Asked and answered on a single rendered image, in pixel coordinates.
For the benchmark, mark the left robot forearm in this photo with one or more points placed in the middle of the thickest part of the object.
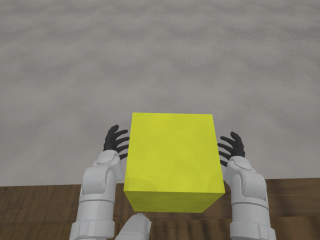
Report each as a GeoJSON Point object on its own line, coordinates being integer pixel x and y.
{"type": "Point", "coordinates": [94, 219]}

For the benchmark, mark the carton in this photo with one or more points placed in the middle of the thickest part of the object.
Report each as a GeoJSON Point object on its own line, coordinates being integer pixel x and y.
{"type": "Point", "coordinates": [173, 163]}

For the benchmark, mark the robot left hand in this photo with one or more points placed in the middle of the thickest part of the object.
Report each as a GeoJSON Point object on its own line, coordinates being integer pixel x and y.
{"type": "Point", "coordinates": [111, 143]}

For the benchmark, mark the right robot forearm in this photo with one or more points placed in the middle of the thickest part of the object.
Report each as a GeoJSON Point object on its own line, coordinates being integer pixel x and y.
{"type": "Point", "coordinates": [249, 201]}

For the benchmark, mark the robot right hand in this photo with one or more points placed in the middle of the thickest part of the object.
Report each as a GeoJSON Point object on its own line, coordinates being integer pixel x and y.
{"type": "Point", "coordinates": [237, 150]}

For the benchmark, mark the robot left thigh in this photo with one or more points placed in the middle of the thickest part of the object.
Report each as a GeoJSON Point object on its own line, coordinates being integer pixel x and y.
{"type": "Point", "coordinates": [136, 228]}

